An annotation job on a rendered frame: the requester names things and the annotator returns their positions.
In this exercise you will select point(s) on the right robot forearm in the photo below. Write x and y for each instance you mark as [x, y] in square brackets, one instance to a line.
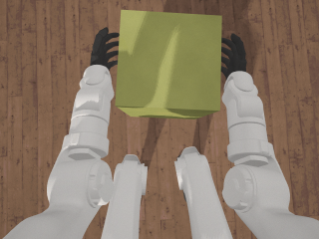
[248, 141]

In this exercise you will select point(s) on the robot left hand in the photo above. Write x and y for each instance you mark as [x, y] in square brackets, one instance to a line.
[99, 55]

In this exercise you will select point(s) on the carton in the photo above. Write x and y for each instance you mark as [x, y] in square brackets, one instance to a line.
[169, 65]

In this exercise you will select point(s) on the right robot upper arm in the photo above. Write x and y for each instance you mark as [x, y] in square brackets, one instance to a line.
[261, 197]

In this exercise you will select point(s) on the robot right hand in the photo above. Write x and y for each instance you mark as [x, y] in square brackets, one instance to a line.
[237, 54]

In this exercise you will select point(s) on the left robot upper arm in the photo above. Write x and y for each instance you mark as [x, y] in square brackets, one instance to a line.
[76, 191]

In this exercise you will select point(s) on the robot left thigh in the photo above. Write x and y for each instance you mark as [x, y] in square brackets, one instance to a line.
[123, 215]

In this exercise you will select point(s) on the robot thigh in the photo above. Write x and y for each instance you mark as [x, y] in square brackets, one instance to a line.
[206, 216]
[123, 215]

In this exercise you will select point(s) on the left robot forearm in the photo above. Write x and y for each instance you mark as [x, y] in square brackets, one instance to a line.
[88, 133]

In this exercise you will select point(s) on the robot right thigh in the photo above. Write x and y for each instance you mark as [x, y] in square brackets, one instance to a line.
[206, 216]

